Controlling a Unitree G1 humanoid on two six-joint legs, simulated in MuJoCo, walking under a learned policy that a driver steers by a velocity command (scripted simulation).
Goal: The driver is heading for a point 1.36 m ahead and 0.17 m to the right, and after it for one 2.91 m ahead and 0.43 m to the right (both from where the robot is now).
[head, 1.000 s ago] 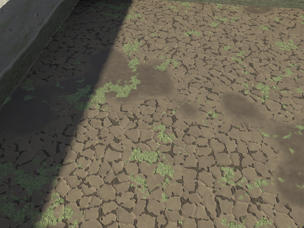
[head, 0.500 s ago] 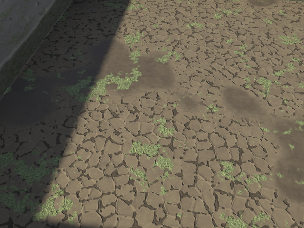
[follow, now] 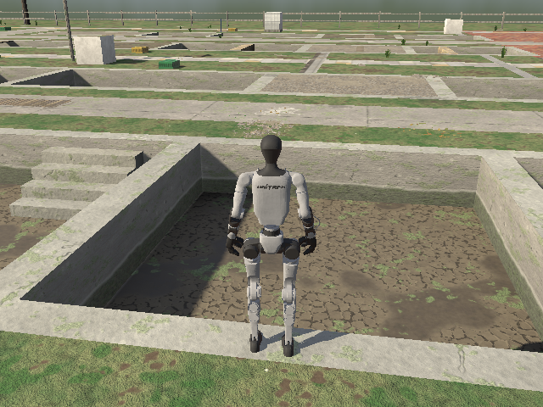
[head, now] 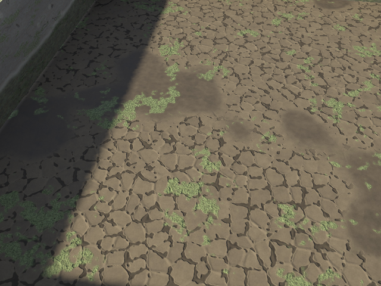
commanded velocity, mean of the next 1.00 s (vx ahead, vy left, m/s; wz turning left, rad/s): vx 0.27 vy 0.00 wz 0.00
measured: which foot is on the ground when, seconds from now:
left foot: down 0.00-1.00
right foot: down 0.00-1.00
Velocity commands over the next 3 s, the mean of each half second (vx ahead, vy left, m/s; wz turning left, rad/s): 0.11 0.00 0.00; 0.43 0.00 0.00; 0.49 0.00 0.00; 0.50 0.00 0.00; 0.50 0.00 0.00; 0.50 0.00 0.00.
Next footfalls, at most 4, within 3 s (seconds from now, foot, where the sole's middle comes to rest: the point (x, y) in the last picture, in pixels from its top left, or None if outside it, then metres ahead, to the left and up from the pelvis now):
none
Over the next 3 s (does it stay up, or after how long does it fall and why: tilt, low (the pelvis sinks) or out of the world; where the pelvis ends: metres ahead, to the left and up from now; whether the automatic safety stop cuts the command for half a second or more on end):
stays up -0.01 0.02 -0.03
